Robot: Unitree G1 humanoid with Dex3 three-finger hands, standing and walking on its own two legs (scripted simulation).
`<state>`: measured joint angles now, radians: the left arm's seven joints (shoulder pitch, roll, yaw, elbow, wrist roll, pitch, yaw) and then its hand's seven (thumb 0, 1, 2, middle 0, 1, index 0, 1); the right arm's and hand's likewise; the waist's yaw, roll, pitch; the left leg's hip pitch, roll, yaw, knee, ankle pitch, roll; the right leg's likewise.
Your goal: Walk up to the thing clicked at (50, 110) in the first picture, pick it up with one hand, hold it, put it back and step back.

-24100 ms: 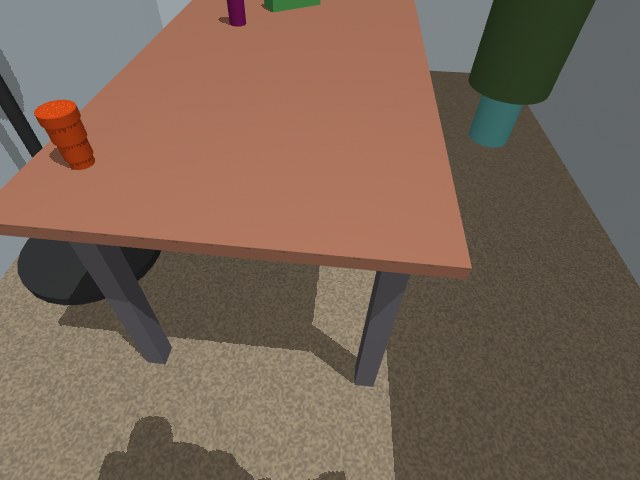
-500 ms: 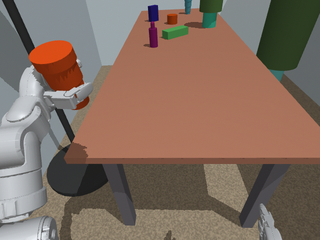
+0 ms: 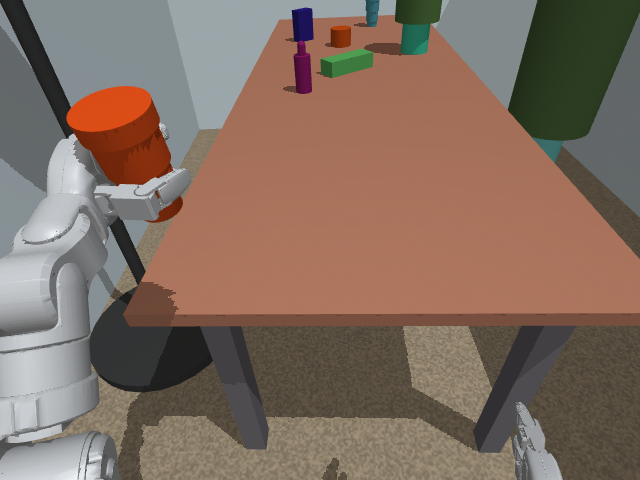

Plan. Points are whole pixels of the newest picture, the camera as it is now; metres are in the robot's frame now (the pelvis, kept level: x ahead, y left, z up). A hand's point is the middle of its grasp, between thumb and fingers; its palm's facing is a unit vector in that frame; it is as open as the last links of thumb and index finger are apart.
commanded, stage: hold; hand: left
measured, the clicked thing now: (138, 163) +0.35 +0.17 +0.30
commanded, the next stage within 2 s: crouch in 0.20 s
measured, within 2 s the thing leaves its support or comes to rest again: neither
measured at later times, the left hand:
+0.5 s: hand (150, 178) +0.36 +0.17 +0.27, palm faces +0.15 -0.99 +0.03, open 8.5 cm
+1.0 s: hand (181, 192) +0.47 +0.19 +0.19, palm faces +0.18 -0.98 +0.02, open 8.4 cm
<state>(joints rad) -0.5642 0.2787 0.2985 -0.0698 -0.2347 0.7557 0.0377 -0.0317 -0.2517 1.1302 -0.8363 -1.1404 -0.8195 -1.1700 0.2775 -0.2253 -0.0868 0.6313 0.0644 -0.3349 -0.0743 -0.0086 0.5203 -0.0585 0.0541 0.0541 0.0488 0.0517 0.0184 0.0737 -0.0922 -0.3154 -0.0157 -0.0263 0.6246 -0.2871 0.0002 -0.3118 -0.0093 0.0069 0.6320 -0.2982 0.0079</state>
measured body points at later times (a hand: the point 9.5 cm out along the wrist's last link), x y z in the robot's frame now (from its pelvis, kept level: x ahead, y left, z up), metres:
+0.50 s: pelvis +0.00 +0.00 +0.00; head -0.04 -0.03 +0.45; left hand +0.35 +0.22 +0.27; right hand +0.17 -0.25 -0.06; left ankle +0.03 +0.12 -0.73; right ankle +0.03 -0.12 -0.73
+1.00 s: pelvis -0.01 +0.00 +0.00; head +0.01 +0.00 +0.45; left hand +0.45 +0.24 +0.19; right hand +0.14 -0.27 -0.05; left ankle +0.03 +0.12 -0.73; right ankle +0.03 -0.12 -0.73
